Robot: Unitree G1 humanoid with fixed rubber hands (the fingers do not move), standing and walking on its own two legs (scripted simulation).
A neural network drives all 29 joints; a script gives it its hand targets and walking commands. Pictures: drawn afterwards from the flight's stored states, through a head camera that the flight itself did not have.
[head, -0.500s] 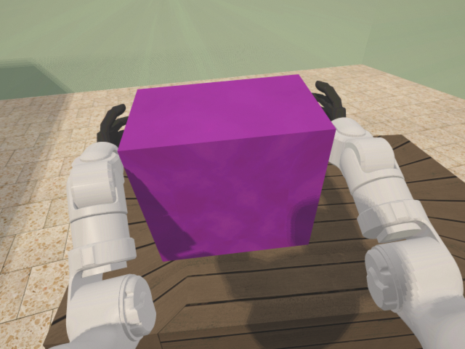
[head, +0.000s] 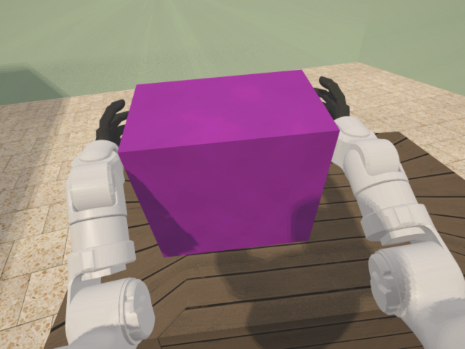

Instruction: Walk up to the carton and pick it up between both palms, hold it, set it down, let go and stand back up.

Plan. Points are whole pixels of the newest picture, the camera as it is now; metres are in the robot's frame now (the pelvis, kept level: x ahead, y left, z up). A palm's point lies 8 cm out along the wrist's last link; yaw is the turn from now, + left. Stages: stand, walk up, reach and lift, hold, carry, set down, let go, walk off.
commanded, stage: hold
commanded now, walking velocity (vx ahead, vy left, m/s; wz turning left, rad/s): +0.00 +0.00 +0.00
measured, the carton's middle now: (229, 168) +0.36 +0.00 +0.21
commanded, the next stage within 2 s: none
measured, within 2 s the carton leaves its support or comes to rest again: neither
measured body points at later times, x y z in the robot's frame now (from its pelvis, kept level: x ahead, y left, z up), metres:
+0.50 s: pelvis +0.00 +0.00 +0.00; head -0.09 +0.02 +0.44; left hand +0.36 +0.19 +0.26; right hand +0.38 -0.18 +0.29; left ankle +0.03 +0.13 -0.75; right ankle -0.01 -0.12 -0.75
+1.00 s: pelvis +0.00 +0.00 +0.00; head -0.09 +0.02 +0.44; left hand +0.37 +0.19 +0.25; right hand +0.38 -0.17 +0.27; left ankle +0.03 +0.13 -0.75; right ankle -0.01 -0.12 -0.75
